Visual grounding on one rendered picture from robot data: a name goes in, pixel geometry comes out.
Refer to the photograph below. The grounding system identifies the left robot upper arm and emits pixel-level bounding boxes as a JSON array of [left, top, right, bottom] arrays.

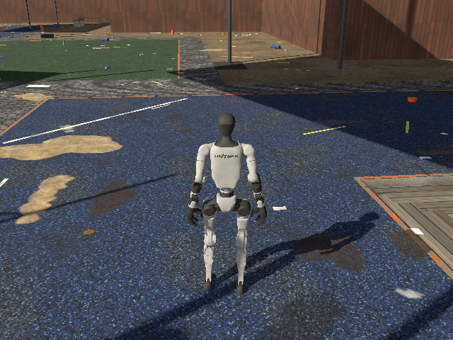
[[195, 143, 212, 183]]

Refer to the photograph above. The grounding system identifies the robot right forearm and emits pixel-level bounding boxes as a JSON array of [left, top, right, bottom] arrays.
[[251, 172, 265, 208]]

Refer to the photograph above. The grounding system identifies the robot left hand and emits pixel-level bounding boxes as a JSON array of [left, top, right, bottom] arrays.
[[187, 206, 203, 227]]

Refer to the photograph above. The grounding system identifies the robot left thigh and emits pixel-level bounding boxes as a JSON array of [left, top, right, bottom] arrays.
[[202, 198, 217, 247]]

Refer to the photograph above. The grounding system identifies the right robot upper arm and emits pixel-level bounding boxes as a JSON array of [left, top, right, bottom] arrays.
[[241, 143, 258, 183]]

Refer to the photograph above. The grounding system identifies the robot left forearm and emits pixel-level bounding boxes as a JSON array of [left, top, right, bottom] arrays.
[[188, 173, 202, 208]]

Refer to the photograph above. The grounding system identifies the robot thigh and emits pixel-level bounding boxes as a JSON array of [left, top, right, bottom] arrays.
[[236, 198, 251, 249], [202, 198, 217, 247]]

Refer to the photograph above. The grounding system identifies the robot right hand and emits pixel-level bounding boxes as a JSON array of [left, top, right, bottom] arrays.
[[251, 206, 267, 226]]

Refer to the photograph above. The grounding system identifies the robot right thigh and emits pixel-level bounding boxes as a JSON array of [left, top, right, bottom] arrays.
[[236, 198, 251, 249]]

